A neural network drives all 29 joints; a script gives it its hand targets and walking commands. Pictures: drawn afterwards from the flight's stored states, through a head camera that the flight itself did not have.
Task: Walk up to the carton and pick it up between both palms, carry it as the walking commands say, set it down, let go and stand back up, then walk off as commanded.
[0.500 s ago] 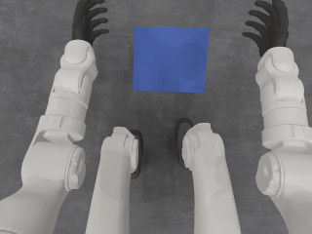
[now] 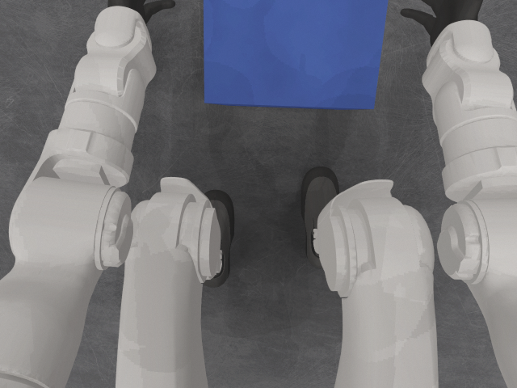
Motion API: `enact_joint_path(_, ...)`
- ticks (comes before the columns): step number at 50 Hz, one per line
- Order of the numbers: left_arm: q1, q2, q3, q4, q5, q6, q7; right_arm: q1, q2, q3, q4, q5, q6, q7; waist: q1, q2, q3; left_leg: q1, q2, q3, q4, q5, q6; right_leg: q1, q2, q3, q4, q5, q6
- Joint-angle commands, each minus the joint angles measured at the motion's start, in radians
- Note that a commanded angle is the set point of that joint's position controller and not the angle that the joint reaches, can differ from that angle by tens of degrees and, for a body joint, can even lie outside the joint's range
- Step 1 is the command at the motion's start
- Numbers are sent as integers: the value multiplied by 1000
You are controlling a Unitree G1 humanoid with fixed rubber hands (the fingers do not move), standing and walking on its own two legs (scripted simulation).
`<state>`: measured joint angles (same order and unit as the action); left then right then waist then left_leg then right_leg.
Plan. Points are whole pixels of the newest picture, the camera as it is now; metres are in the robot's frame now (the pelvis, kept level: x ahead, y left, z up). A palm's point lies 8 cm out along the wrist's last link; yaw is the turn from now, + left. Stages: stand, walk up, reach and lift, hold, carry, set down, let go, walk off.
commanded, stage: reach and lift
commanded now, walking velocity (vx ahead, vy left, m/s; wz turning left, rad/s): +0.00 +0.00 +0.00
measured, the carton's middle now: (289, 44) +0.51 -0.04 -0.29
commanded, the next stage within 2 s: none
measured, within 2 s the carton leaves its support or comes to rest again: leaves its support in 1.84 s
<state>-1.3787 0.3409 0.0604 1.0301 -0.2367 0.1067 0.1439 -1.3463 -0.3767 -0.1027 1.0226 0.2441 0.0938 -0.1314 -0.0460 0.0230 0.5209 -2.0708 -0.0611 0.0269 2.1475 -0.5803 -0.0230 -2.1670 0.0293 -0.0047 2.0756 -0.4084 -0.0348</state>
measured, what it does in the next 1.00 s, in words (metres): stands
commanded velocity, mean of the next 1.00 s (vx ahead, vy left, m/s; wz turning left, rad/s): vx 0.00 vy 0.00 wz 0.00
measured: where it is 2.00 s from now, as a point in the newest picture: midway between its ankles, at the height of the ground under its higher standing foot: (267, 244)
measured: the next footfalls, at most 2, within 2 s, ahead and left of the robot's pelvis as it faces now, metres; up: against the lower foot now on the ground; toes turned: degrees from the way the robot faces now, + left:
none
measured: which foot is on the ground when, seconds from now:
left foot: down 0.00-1.00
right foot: down 0.00-1.00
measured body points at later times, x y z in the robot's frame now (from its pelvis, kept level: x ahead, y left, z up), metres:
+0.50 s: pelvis +0.01 +0.00 -0.03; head +0.38 -0.02 +0.22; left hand +0.55 +0.15 -0.22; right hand +0.52 -0.24 -0.23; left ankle +0.13 +0.12 -0.35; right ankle +0.16 -0.10 -0.36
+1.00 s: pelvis +0.03 +0.00 -0.02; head +0.39 -0.01 +0.24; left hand +0.55 +0.12 -0.23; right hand +0.54 -0.20 -0.22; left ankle +0.13 +0.12 -0.35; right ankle +0.16 -0.10 -0.35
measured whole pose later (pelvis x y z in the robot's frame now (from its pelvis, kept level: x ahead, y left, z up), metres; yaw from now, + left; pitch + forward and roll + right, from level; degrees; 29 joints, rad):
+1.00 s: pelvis +0.03 +0.00 -0.02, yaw +1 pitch +41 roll +1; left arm -1.33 0.27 -0.08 1.16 -0.26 -0.02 0.15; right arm -1.36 -0.32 -0.02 1.25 0.32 -0.07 -0.11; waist -0.06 0.00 0.27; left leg -2.29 -0.08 0.00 2.18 -0.61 -0.03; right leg -2.36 -0.01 -0.04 2.11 -0.46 -0.05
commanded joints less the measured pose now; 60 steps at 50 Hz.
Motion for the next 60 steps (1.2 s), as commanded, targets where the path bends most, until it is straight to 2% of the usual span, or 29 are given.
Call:
enact_joint_path(1, -291, 144, -5, -82, -19, -79, -11, -302, -132, -18, -70, 25, -92, 6, -12, -20, -1491, 322, 25, 4, -132, 112, 6, 749, -21, 38, -97, 149, 43)
enact_joint_path(5, -276, 105, -24, -15, -28, -95, -22, -300, -141, -12, -23, 25, -116, 32, -34, -43, -1387, 296, 35, -31, -114, 120, 12, 632, -28, 28, -64, 136, 50)
enact_joint_path(6, -267, 81, -39, -10, -22, -109, -20, -272, -112, 12, -3, 57, -128, 39, 2, 16, -1408, 337, 29, -23, -107, 175, 2, 612, -25, 24, -49, 175, 40)
enact_joint_path(7, -306, 122, -41, -154, -12, -136, -10, -267, -120, -34, -93, 83, -148, 40, -27, 41, -1527, 379, 30, -30, -93, 246, 7, 632, -21, 27, -26, 258, 32)
enact_joint_path(8, -294, 58, -86, -84, -27, -129, -10, -229, -92, -5, 8, 91, -145, 50, -45, 64, -1503, 413, 27, -49, -110, 274, 5, 590, -20, 3, -11, 282, 35)
enact_joint_path(9, -263, 44, -98, -89, -38, -136, -8, -226, -94, 17, -29, 106, -154, 49, -19, 76, -1547, 441, 20, -25, -96, 296, -4, 631, -19, 18, -25, 295, 31)
enact_joint_path(14, -176, -32, -145, -39, -71, -110, -10, -181, -113, 18, 56, 121, -148, 63, -55, 99, -1501, 429, 29, -35, -98, 255, -13, 595, -33, 4, -2, 261, 19)
enact_joint_path(18, -181, -10, -126, -93, -62, -120, -8, -176, -102, 23, -10, 125, -158, 63, -53, 72, -1530, 433, 24, -35, -96, 339, -10, 600, -28, 10, -2, 342, 27)
enact_joint_path(19, -204, 16, -98, -151, -68, -121, -11, -196, -92, 25, -41, 125, -156, 61, -46, 21, -1563, 385, 13, -42, -84, 321, 2, 642, -28, 15, 4, 338, 26)
enact_joint_path(20, -214, -29, -133, -133, -107, -120, -17, -216, -110, 24, -60, 111, -156, 57, -99, 10, -1559, 395, 16, -34, -78, 305, 1, 664, -26, 8, -12, 325, 33)
enact_joint_path(21, -255, -31, -135, -184, -124, -120, -15, -233, -78, 50, -82, 133, -154, 54, -72, 5, -1607, 379, 9, -36, -73, 331, -2, 735, -34, 21, 8, 381, 26)
enact_joint_path(23, -235, -15, -130, -121, -107, -114, -13, -228, -124, 13, -11, 97, -147, 52, -79, 16, -1466, 310, 16, -34, -94, 239, -1, 616, -42, 18, -6, 284, 24)
enact_joint_path(24, -244, -12, -109, -111, -91, -111, -18, -229, -69, 46, 4, 107, -137, 57, -47, 2, -1469, 297, 15, -33, -109, 216, 8, 635, -38, 24, -10, 258, 27)
enact_joint_path(26, -235, -1, -125, -91, -93, -100, -23, -234, -122, 19, -12, 92, -135, 57, -87, 11, -1414, 292, 18, -42, -101, 183, 7, 592, -32, 18, -24, 215, 30)
enact_joint_path(33, -206, 29, -38, 46, -13, -121, -14, -225, -22, 58, 96, 89, -148, 52, 0, -5, -1251, 155, 8, -26, -123, 112, 20, 502, -39, 49, -59, 145, 36)
enact_joint_path(34, -226, 52, -35, 29, -8, -128, -10, -213, -40, 28, 93, 78, -154, 45, -34, 13, -1241, 144, 20, -33, -127, 87, 18, 481, -37, 49, -58, 121, 39)
enact_joint_path(37, -215, 70, -11, 7, 50, -149, 4, -204, -17, 43, 105, 78, -164, 38, 38, 53, -1228, 131, 9, -15, -135, 105, 15, 473, -25, 73, -72, 135, 32)
enact_joint_path(38, -255, 46, -53, -16, 28, -156, 4, -241, -14, 42, 89, 87, -173, 32, 3, 65, -1249, 156, 6, -42, -149, 124, 16, 464, -24, 66, -64, 172, 27)
enact_joint_path(41, -187, -12, -72, 50, 19, -150, 3, -173, 25, 65, 158, 58, -174, 33, -11, 47, -1223, 155, -1, -32, -143, 132, 12, 470, -16, 48, -67, 161, 34)
enact_joint_path(43, -223, -71, -107, -9, -29, -159, -5, -170, 38, 67, 129, 55, -189, 27, -65, 42, -1293, 169, -4, -39, -137, 166, 1, 540, -16, 53, -72, 238, 30)
enact_joint_path(49, -221, -183, -188, -68, -40, -184, 5, -154, 108, 78, 118, 85, -213, 25, -62, 118, -1380, 253, -23, -50, -121, 332, -10, 523, 11, 49, -56, 364, 12)
enact_joint_path(52, -221, -168, -154, -48, -15, -194, 10, -187, 164, 101, 84, 85, -216, 25, -14, 55, -1358, 245, -30, -49, -135, 342, 4, 526, 14, 50, -66, 370, 28)
enact_joint_path(53, -199, -170, -144, -66, -7, -193, 7, -135, 149, 65, 103, 57, -218, 21, -50, 81, -1348, 228, -31, -54, -133, 328, -7, 525, 18, 56, -63, 373, 14)
enact_joint_path(54, -226, -246, -198, -68, -30, -192, -6, -175, 208, 102, 89, 47, -215, 21, -58, 39, -1339, 230, -37, -64, -134, 314, 4, 515, 17, 44, -70, 338, 26)
enact_joint_path(55, -221, -281, -190, -58, -17, -194, -5, -175, 223, 108, 100, 53, -221, 29, -27, 61, -1346, 229, -42, -51, -136, 315, -1, 514, 23, 44, -64, 326, 18)
enact_joint_path(56, -266, -327, -206, -35, -30, -193, -14, -193, 276, 127, 110, 53, -217, 41, -57, 50, -1319, 207, -45, -47, -127, 323, -4, 531, 25, 51, -70, 354, 12)
enact_joint_path(58, -304, -398, -211, -51, 6, -191, -26, -255, 339, 123, 99, 55, -208, 65, -6, 113, -1308, 245, -40, -44, -143, 303, -6, 477, 32, 57, -60, 303, 7)
enact_joint_path(59, -349, -426, -230, -70, -1, -193, -33, -324, 366, 136, 64, 59, -212, 68, -33, 94, -1325, 271, -41, -53, -152, 298, 5, 475, 40, 37, -65, 282, 17)
enact_joint_path(60, -370, -512, -227, -66, -6, -200, -45, -334, 481, 181, 71, 72, -208, 89, 1, 84, -1341, 255, -45, -34, -154, 290, 0, 478, 47, 36, -58, 279, 18)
